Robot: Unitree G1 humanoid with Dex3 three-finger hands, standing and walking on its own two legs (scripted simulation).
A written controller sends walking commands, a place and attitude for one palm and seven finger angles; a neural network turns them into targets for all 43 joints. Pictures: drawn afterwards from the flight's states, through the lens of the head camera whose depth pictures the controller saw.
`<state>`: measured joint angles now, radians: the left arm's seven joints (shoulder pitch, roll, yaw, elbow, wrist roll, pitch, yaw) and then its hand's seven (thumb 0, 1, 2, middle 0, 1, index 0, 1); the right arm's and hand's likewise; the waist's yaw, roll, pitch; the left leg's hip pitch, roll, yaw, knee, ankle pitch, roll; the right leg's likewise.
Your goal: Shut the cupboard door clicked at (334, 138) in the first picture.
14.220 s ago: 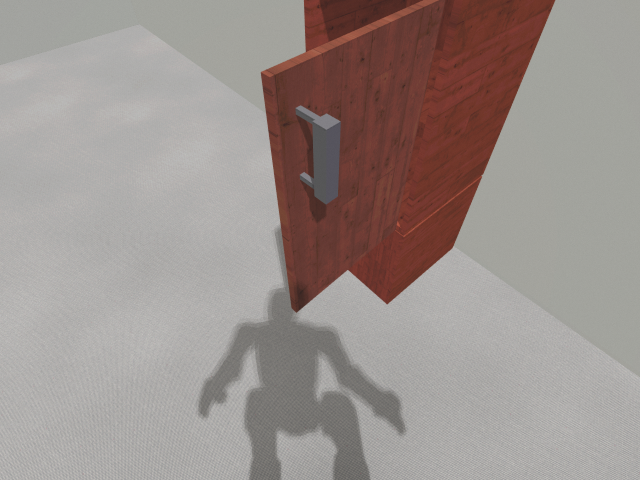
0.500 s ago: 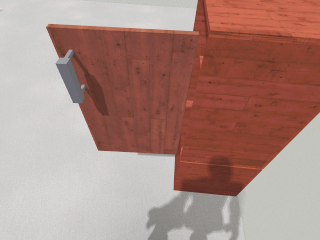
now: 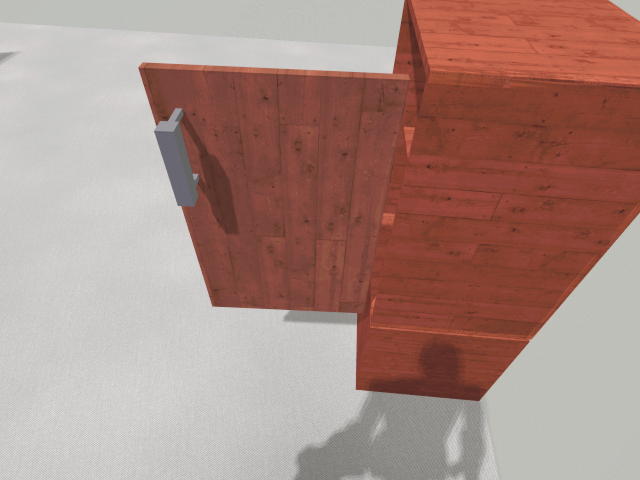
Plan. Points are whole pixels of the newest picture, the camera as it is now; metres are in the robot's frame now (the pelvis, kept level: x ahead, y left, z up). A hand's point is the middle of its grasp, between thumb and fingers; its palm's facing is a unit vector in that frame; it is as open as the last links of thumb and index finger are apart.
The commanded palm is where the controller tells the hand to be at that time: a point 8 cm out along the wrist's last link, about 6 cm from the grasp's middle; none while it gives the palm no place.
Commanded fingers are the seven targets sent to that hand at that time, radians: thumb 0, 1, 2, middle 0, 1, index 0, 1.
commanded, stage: look again from close up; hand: left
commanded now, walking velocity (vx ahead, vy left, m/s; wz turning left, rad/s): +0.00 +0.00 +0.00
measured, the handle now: (182, 157) +0.54 +0.25 +0.12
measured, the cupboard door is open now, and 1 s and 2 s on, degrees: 93 93 93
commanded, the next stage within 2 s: shuffle to correct the standing spot in 0.12 s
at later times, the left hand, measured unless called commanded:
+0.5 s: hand out of the picture -0.02 +0.17 -0.19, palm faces +0.09 -0.99 -0.14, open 7.4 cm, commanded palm none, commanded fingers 0.00 0.90 0.90 -0.20 -0.30 -0.20 -0.30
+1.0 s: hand (181, 469) +0.18 +0.22 -0.18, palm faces +0.05 -0.97 -0.23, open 7.3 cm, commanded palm none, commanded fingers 0.00 0.90 0.90 -0.20 -0.30 -0.20 -0.30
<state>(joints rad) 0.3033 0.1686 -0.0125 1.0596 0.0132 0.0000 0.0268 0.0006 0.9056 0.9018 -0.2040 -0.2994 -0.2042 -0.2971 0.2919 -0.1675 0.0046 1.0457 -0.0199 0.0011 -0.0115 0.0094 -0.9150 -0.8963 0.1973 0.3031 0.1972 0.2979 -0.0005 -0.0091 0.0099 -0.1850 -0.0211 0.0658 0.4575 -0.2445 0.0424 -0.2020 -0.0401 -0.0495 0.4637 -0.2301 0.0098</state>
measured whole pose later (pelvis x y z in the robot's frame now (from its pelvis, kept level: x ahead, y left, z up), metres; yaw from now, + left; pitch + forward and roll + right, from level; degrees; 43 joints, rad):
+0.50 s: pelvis +0.03 +0.01 -0.01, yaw +1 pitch -1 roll -1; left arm 0.40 0.13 0.01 1.09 0.02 -0.01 0.02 0.00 0.90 0.90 -0.20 -0.30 -0.20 -0.30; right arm 0.35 -0.15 0.01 1.11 -0.02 0.01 -0.01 0.01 -0.90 -0.90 0.20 0.30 0.20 0.30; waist 0.02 0.00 0.00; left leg -0.22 -0.02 0.05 0.58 -0.35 0.05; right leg -0.19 -0.04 -0.07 0.52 -0.31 0.02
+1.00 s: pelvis +0.10 +0.02 -0.01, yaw +3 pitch -1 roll +0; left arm 0.15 0.19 0.03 0.97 0.01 -0.02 0.04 0.00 0.91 0.90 -0.20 -0.30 -0.20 -0.30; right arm 0.30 -0.12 -0.03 1.08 0.00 0.01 -0.04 0.01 -0.90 -0.90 0.20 0.30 0.20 0.30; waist -0.03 0.00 0.12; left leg -0.23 -0.05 0.03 0.80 -0.55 0.02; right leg -0.33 -0.03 -0.08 0.59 -0.23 -0.02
